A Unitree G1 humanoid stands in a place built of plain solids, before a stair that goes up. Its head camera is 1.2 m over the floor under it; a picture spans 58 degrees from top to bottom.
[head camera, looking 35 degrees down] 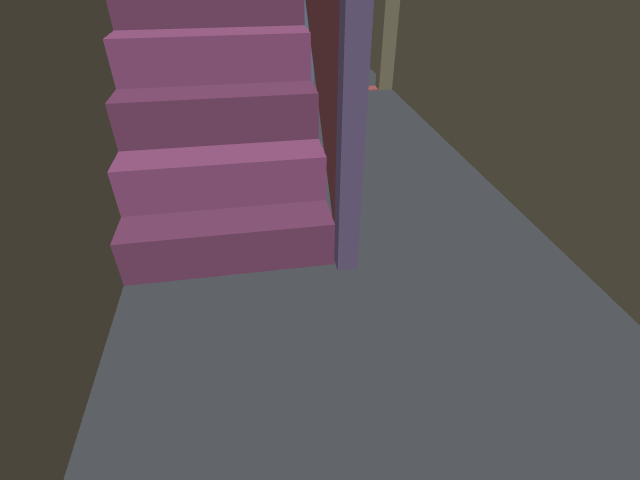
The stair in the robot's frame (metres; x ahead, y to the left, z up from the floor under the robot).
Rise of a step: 0.21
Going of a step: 0.21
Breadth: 0.90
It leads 10 degrees to the left of straight ahead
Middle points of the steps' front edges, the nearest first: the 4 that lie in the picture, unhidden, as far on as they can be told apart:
1.45 0.38 0.21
1.66 0.41 0.42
1.87 0.45 0.63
2.08 0.48 0.84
